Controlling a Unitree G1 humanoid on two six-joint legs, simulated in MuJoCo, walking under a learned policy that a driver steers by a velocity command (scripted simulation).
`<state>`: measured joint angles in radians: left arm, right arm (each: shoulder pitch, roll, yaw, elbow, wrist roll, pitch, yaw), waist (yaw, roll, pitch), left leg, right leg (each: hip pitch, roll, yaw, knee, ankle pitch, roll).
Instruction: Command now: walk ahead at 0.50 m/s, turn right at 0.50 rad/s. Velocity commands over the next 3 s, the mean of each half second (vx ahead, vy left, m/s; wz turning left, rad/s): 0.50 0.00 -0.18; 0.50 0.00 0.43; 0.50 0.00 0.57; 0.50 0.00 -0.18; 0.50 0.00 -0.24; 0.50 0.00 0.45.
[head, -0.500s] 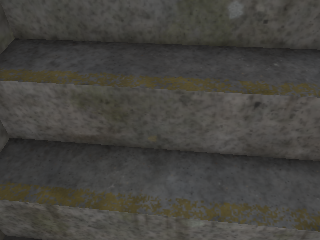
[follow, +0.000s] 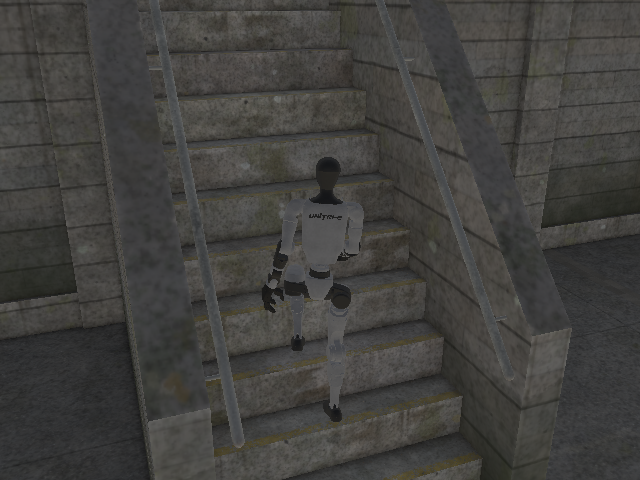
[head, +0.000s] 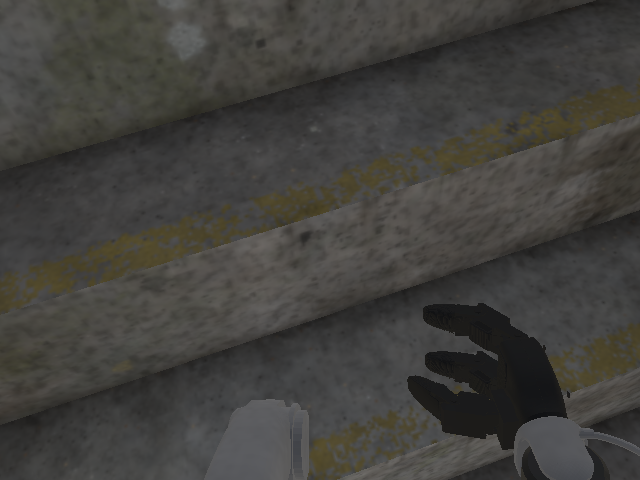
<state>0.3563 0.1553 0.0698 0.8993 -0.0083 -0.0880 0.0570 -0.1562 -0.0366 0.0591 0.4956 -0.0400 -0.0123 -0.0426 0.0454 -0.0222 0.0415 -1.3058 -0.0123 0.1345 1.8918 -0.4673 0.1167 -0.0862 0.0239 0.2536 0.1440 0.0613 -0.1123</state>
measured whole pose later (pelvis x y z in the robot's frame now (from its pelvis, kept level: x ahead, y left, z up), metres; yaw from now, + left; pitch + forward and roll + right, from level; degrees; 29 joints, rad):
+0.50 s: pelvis +0.02 -0.11 +0.03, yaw -3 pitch +0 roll +9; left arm 0.47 0.23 0.03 0.84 -0.01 -0.07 -0.01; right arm -0.09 -0.19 -0.07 0.79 -0.02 -0.05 -0.10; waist 0.18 -0.15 0.03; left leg -0.89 0.11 0.02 1.70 -0.71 0.07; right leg -0.28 -0.17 -0.10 0.48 0.43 -0.09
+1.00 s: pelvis +0.00 -0.11 -0.02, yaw +11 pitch +1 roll +5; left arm 0.60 0.07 0.04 1.05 0.02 -0.17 0.07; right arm 0.05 -0.10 -0.04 0.75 -0.02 0.07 -0.01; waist 0.05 0.06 -0.08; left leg -1.32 -0.03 0.03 2.40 -0.17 0.10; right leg -0.12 -0.09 -0.13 0.32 -0.23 -0.03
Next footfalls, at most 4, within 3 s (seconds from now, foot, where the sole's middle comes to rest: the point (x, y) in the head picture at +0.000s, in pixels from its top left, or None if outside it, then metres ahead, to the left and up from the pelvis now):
0.10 left None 0.16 0.13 -0.56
0.50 right None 0.02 -0.19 -0.81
1.24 left None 0.16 0.07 -0.57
2.42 right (562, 322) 0.52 -0.27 -0.33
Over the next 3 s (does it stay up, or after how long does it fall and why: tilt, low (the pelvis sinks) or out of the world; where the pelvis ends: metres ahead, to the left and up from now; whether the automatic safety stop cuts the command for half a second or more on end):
stays up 0.43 -0.19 0.43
